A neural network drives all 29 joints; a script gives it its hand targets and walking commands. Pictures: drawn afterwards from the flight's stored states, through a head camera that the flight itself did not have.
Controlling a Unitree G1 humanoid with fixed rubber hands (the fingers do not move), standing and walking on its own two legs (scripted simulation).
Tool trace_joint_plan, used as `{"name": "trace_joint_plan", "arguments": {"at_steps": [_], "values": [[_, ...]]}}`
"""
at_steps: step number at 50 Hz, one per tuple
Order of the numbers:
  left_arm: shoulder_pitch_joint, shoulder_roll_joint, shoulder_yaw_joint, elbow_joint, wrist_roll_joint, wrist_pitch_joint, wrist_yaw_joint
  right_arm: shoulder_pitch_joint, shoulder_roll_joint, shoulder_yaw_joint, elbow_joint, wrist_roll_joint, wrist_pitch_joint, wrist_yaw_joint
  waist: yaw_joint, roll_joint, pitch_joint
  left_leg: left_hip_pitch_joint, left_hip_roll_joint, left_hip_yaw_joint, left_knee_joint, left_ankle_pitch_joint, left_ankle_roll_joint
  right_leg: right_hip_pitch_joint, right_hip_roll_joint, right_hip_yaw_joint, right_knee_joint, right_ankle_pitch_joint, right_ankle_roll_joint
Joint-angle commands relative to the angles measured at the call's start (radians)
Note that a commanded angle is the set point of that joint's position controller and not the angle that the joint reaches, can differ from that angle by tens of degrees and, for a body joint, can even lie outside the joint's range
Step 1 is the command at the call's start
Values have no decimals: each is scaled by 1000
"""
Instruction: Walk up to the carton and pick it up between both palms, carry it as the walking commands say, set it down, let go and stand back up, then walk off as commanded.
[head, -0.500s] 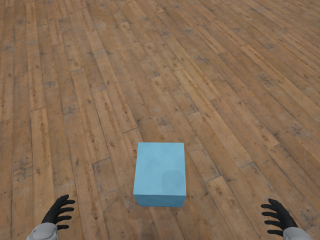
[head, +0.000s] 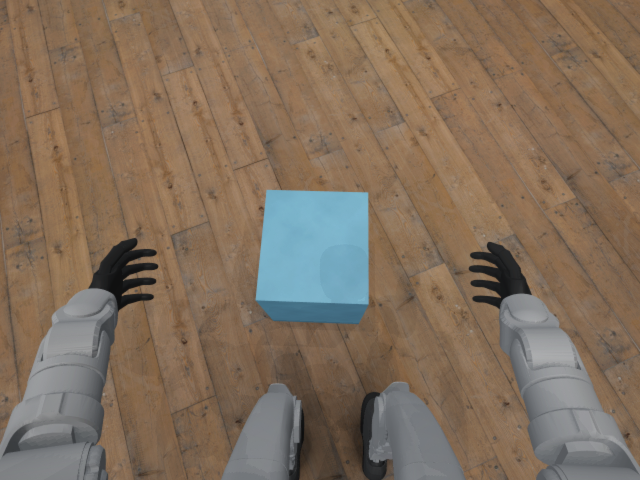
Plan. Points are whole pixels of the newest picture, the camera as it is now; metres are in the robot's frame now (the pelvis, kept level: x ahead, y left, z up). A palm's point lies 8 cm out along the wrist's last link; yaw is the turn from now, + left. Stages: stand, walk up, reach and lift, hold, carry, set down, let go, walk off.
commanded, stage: reach and lift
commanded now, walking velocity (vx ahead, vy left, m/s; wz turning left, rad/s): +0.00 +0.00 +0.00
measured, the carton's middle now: (316, 262) +0.53 +0.05 -0.56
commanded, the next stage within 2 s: none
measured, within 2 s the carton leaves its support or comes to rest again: neither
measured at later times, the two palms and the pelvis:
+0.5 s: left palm (161, 209) +0.47 +0.28 -0.11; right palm (465, 232) +0.45 -0.19 -0.13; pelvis -0.02 +0.03 -0.03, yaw -1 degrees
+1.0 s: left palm (182, 195) +0.52 +0.27 -0.16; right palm (443, 216) +0.50 -0.17 -0.19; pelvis -0.01 +0.02 -0.07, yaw +0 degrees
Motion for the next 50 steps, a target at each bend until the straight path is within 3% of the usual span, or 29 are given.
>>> {"name": "trace_joint_plan", "arguments": {"at_steps": [1, 3, 4, 6, 8, 9, 10, 15, 16, 17, 19, 20, 22, 23, 28, 31, 34, 35, 37, 39, 40, 42, 43, 44, 45, 46, 47, 48, 50], "values": [[-247, 188, 50, -63, -6, -22, 14, -230, -137, -63, -58, -6, -31, -4, -12, 39, -578, 5, -31, 1, -139, 120, 7, 341, 11, 83, -60, 162, 86], [-270, 166, 55, -43, -2, -34, 19, -273, -126, -60, -41, 11, -48, 6, -1, 58, -653, 32, -36, 0, -112, 212, 0, 295, 19, 75, -36, 225, 84], [-307, 152, 50, -47, -11, -42, 24, -298, -138, -79, -33, -3, -56, 8, -25, 9, -672, 15, -35, -6, -123, 228, -2, 273, 29, 64, -36, 243, 87], [-342, 163, 60, -12, -12, -42, 29, -342, -123, -81, 13, 4, -66, 21, -32, 1, -695, 8, -33, -11, -119, 237, -4, 214, 28, 51, -25, 230, 87], [-428, 202, 90, -47, 10, -58, 42, -418, -159, -101, 16, 7, -85, 23, 8, 67, -776, 36, -30, -14, -113, 262, -15, 157, 26, 44, -14, 211, 80], [-415, 159, 70, -7, -15, -54, 43, -432, -155, -84, 32, 15, -89, 25, -16, 14, -798, 14, -40, -9, -101, 279, -12, 179, 28, 51, -20, 231, 76], [-427, 184, 93, -33, -6, -70, 44, -450, -144, -90, 6, 26, -102, 25, 1, 23, -826, 11, -41, -9, -88, 323, -13, 161, 36, 46, -3, 267, 80], [-562, 147, 64, 53, -21, -76, 41, -565, -165, -126, 84, 13, -121, 23, -40, 30, -862, 2, -39, -22, -85, 323, -10, 55, 33, 49, -12, 243, 71], [-608, 164, 66, 49, -31, -83, 41, -628, -158, -116, 58, 30, -129, 23, -17, 13, -896, -14, -39, -28, -80, 309, -6, 58, 36, 48, 2, 237, 73], [-611, 153, 66, 78, -28, -85, 42, -619, -151, -125, 132, 18, -128, 25, -26, 31, -882, -36, -38, -34, -73, 332, -7, 16, 37, 36, 19, 242, 69], [-688, 149, 70, 66, -33, -102, 45, -672, -187, -161, 113, -1, -149, 23, -34, 31, -965, -14, -34, -41, -63, 371, -15, 11, 38, 49, 20, 267, 64], [-712, 172, 80, 68, -24, -108, 47, -675, -148, -145, 151, 25, -154, 24, -8, 42, -974, 13, -40, -37, -52, 407, -7, -31, 39, 41, 33, 281, 67], [-722, 160, 84, 100, -11, -118, 52, -692, -159, -165, 163, -1, -165, 27, -17, 47, -992, 7, -40, -40, -48, 438, -11, -51, 47, 29, 45, 295, 70], [-773, 165, 72, 108, -25, -124, 51, -758, -153, -166, 132, 9, -173, 29, -30, 10, -1003, 0, -32, -41, -43, 418, -1, -68, 52, 36, 46, 275, 74], [-879, 180, 103, 143, -8, -153, 45, -857, -163, -193, 179, -2, -193, 13, -2, 36, -1064, -52, -50, -28, -9, 434, -3, -96, 51, 44, 71, 291, 71], [-977, 181, 89, 152, -25, -156, 39, -925, -169, -218, 194, 3, -199, 14, -38, 60, -1120, 44, -38, -52, -1, 506, 2, -191, 59, 34, 73, 288, 66], [-970, 179, 105, 210, -13, -166, 36, -951, -147, -220, 209, -17, -213, 16, -21, 48, -1148, 26, -40, -58, 22, 576, 4, -224, 55, 27, 101, 321, 74], [-989, 185, 116, 165, -16, -172, 37, -943, -187, -249, 192, -34, -220, 9, -46, 62, -1188, 39, -45, -53, 21, 565, 3, -180, 60, 37, 78, 343, 68], [-982, 182, 139, 192, 1, -173, 26, -944, -143, -222, 238, -36, -212, 15, -12, 18, -1150, -101, -50, -40, 31, 575, 6, -161, 56, 54, 101, 410, 66], [-960, 197, 154, 196, 4, -184, 19, -922, -132, -231, 215, -39, -222, 12, -18, 16, -1192, -58, -46, -49, 31, 614, 13, -169, 56, 55, 108, 430, 77], [-931, 197, 165, 193, 20, -185, 16, -933, -125, -229, 178, -32, -226, 15, 10, 45, -1217, -59, -48, -41, 41, 639, 10, -177, 58, 62, 114, 438, 82], [-959, 170, 156, 162, 7, -185, 7, -917, -126, -247, 197, -50, -228, 15, -27, 22, -1209, -56, -42, -45, 51, 667, 7, -217, 61, 49, 116, 446, 80], [-933, 182, 167, 144, 19, -195, 6, -924, -123, -243, 157, -49, -234, 12, 2, 51, -1205, -75, -42, -41, 56, 698, 2, -225, 57, 61, 115, 479, 80], [-931, 187, 178, 156, 14, -195, 3, -926, -122, -235, 143, -51, -236, 12, -7, 5, -1218, -132, -49, -37, 53, 643, 10, -134, 56, 70, 118, 512, 76], [-947, 179, 158, 151, 2, -194, -3, -937, -106, -231, 176, -38, -229, 15, -1, 29, -1164, -192, -48, -34, 55, 590, 8, -167, 58, 74, 144, 458, 75], [-940, 196, 170, 195, 12, -193, -12, -933, -92, -235, 194, -56, -225, 10, -9, -8, -1107, -278, -51, -24, 64, 511, 15, -168, 50, 70, 151, 408, 81], [-973, 183, 167, 135, 3, -198, -20, -939, -94, -242, 168, -66, -229, 4, -26, -16, -1108, -334, -53, -7, 76, 506, 7, -133, 43, 85, 143, 451, 77], [-940, 195, 167, 208, 12, -198, -21, -954, -75, -235, 189, -60, -228, 7, -10, -35, -1093, -372, -48, -20, 94, 493, 9, -179, 42, 79, 182, 437, 81], [-984, 207, 186, 144, 20, -207, -17, -989, -93, -234, 118, -54, -236, -3, 8, -14, -1170, -392, -57, -6, 127, 485, 4, -122, 42, 91, 212, 469, 76]]}}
